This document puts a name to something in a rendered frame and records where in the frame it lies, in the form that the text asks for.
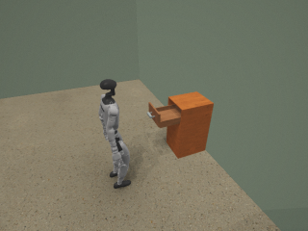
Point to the cabinet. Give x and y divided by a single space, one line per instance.
190 135

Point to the robot right forearm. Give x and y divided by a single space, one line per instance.
112 140

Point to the handle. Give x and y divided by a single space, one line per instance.
149 114

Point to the robot right thigh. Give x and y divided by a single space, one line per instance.
124 152

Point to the drawer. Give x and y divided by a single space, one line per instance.
165 116

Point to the robot head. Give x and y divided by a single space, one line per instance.
108 84

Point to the robot left forearm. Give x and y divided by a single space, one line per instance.
102 121

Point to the left robot upper arm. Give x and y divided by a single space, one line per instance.
100 110

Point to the left robot hand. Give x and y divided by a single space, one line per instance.
105 134

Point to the right robot hand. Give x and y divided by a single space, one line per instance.
116 156

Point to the right robot upper arm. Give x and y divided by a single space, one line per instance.
112 115

